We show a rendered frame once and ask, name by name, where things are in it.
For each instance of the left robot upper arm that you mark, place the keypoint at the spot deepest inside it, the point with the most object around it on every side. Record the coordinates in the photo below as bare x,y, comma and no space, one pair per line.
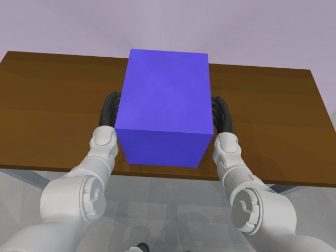
68,207

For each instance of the carton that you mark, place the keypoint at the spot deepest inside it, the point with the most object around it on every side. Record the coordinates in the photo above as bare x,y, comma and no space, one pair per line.
165,110

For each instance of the left robot forearm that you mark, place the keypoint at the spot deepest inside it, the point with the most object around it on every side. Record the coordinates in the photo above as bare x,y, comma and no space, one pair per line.
99,161

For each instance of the robot right hand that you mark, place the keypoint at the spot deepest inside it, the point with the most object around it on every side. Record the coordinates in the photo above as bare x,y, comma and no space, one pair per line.
223,121

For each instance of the table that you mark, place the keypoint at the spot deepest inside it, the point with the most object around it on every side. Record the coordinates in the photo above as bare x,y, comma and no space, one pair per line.
50,105

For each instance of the robot left hand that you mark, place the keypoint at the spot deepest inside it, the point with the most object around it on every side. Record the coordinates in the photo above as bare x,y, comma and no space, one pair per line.
108,112

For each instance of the right robot forearm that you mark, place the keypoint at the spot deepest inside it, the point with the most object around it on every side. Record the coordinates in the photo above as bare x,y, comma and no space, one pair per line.
231,169

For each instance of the right robot upper arm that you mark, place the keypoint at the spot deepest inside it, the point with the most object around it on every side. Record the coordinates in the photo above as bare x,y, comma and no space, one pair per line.
268,222

